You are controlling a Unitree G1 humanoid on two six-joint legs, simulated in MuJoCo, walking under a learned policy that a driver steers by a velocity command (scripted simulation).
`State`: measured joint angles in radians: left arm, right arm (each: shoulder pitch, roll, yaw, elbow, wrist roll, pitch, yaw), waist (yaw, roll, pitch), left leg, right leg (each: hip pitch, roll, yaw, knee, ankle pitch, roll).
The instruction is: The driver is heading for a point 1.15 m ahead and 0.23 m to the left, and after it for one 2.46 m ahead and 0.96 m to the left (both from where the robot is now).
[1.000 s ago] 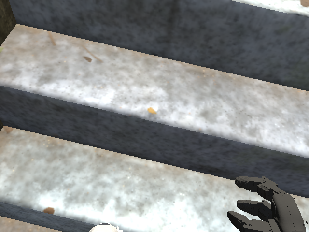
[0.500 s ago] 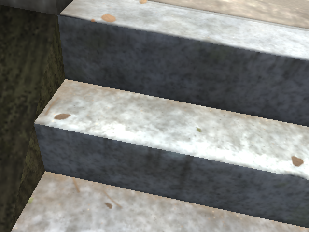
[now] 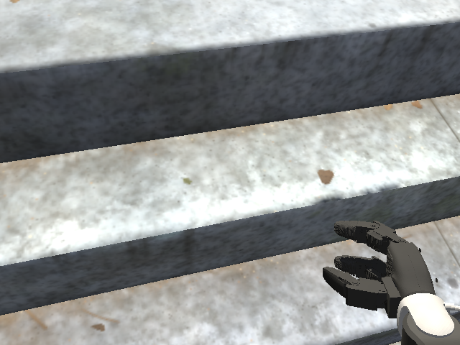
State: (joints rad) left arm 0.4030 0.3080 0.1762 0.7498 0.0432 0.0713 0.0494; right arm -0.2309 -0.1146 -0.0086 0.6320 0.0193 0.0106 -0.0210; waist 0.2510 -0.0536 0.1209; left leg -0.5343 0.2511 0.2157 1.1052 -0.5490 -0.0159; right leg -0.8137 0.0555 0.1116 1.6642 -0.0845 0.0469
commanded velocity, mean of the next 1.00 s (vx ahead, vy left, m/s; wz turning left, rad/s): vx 0.82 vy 0.00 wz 0.37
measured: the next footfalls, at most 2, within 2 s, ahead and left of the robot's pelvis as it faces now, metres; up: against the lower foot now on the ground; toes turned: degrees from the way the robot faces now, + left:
right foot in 0.48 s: +0.06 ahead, -0.39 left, -0.22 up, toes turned +4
left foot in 1.00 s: +0.09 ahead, -0.33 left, -0.22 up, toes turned +29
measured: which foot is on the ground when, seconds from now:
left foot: down 0.00-0.42, up 0.44-0.98, down 1.00-1.00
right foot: up 0.00-0.46, down 0.48-0.90, up 0.92-1.00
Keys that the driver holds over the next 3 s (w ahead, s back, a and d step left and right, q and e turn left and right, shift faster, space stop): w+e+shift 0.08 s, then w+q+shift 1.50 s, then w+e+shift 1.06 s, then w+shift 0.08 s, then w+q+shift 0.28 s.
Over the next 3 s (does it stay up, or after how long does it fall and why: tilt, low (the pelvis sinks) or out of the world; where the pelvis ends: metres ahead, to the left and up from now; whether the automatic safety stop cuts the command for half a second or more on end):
stays up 0.39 -0.29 0.07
